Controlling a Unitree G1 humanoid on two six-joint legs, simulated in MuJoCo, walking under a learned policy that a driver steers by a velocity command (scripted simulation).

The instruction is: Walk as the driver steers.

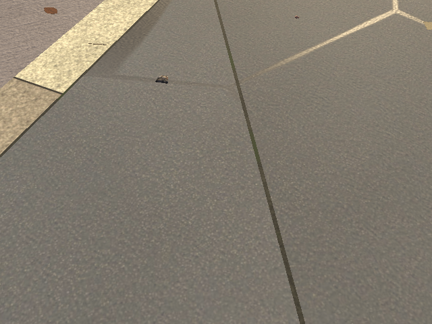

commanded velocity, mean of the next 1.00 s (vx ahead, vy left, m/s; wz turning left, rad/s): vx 0.50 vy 0.00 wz -0.23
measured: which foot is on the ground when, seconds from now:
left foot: down 0.00-0.38, up 0.40-0.90, down 0.92-1.00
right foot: up 0.00-0.36, down 0.38-0.94, up 0.96-1.00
